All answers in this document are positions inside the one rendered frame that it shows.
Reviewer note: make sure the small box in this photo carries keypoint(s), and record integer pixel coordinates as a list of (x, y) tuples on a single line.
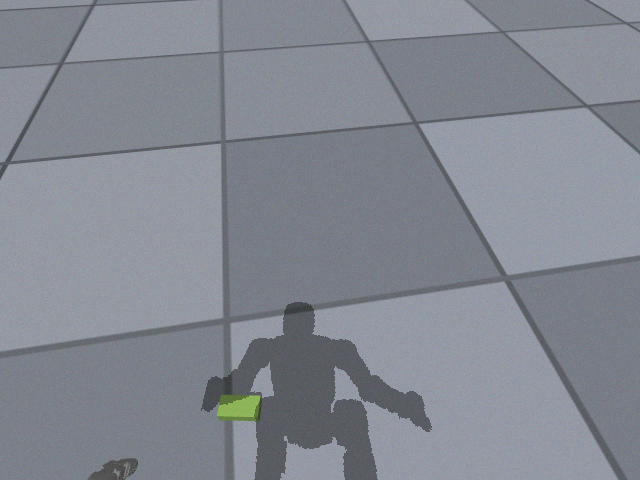
[(239, 407)]

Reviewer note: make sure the left robot hand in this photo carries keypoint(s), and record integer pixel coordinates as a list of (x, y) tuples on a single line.
[(116, 470)]

